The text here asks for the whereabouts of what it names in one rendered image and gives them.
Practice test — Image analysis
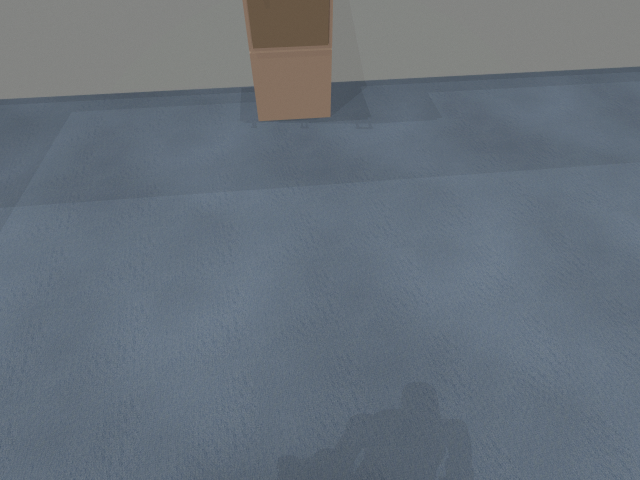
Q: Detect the cupboard door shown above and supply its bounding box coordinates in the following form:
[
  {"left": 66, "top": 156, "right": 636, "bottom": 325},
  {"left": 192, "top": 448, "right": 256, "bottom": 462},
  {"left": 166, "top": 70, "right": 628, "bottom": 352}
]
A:
[{"left": 247, "top": 0, "right": 329, "bottom": 48}]

